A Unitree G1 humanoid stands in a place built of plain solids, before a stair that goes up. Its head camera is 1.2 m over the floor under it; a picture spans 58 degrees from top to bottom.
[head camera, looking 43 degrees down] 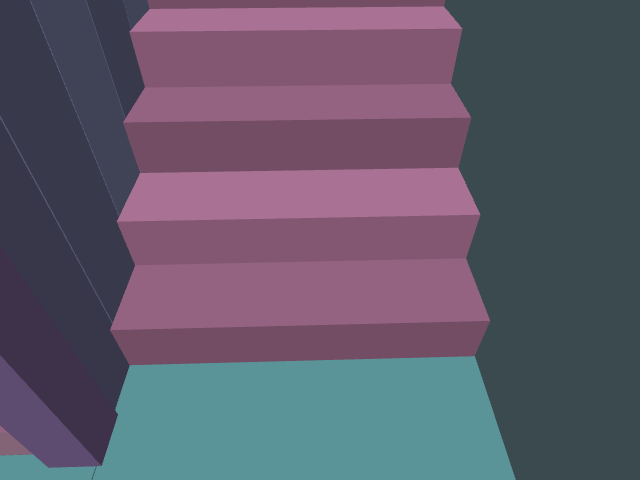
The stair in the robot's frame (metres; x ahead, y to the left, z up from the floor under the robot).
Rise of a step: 0.19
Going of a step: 0.25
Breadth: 1.08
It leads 2 degrees to the left of straight ahead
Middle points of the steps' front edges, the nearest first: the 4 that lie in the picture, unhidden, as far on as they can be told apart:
0.73 0.05 0.19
0.98 0.06 0.37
1.24 0.07 0.56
1.49 0.07 0.74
